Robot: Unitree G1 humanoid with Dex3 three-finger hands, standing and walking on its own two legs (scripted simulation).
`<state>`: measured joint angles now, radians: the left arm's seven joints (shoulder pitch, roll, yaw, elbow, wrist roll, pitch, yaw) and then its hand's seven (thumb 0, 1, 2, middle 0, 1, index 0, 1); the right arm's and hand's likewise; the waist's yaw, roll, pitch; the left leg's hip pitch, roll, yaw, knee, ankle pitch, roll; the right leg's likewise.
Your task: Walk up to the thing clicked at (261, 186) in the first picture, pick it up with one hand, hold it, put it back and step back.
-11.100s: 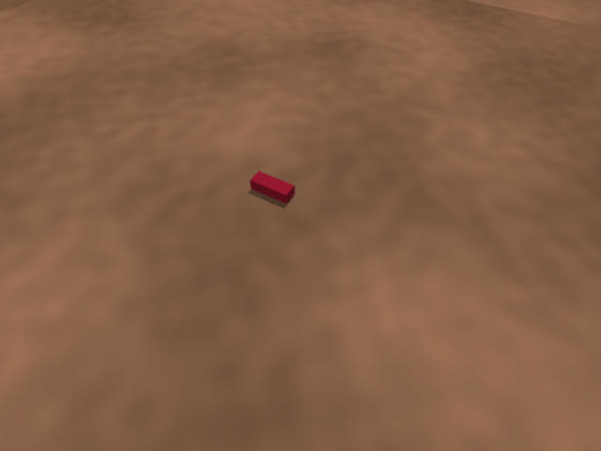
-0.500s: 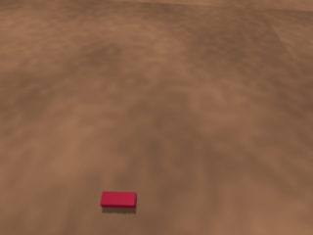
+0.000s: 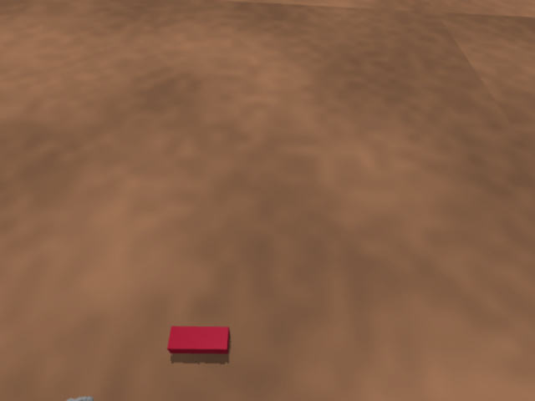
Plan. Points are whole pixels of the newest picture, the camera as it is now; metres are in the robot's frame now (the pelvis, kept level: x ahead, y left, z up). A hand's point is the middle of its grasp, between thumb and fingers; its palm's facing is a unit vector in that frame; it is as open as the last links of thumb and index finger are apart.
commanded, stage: walk up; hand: left
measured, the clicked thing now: (199, 340) +0.41 +0.23 -0.74
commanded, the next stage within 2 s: stand in 0.30 s
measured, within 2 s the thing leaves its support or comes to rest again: neither
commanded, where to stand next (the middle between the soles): +0.03 -0.02 m, yaw +1 degrees
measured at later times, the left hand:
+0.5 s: hand out of the picture +0.09 +0.26 -0.15, palm faces -0.03 -0.94 -0.33, open 7.4 cm
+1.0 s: hand out of the picture +0.09 +0.28 -0.15, palm faces -0.01 -0.93 -0.35, open 7.4 cm
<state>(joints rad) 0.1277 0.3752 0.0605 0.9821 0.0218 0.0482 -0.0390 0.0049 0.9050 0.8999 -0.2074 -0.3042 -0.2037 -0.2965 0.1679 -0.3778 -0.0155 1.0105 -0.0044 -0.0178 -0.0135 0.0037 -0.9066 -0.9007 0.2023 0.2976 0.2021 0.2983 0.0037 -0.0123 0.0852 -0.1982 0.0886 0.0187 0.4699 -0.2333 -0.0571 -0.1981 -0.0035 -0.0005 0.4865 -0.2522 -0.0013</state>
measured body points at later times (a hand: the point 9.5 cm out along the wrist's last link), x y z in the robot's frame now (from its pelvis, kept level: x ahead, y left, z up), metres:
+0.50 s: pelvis +0.01 +0.01 +0.01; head +0.02 +0.01 +0.46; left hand +0.09 +0.31 -0.12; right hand +0.08 -0.29 -0.13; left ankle +0.01 +0.16 -0.74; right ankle +0.01 -0.12 -0.74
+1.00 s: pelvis +0.01 +0.02 +0.01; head +0.02 +0.02 +0.46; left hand +0.09 +0.33 -0.12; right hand +0.10 -0.28 -0.12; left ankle +0.01 +0.16 -0.74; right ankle +0.01 -0.12 -0.74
